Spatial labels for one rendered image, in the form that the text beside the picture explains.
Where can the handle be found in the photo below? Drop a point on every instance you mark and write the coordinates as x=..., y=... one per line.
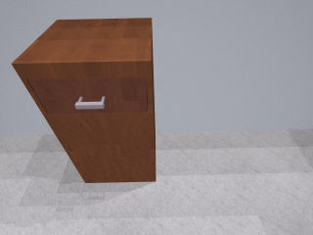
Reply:
x=90, y=105

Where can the cabinet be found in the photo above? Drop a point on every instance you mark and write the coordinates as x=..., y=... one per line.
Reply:
x=104, y=147

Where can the drawer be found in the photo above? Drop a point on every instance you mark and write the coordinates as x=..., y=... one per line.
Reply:
x=124, y=94

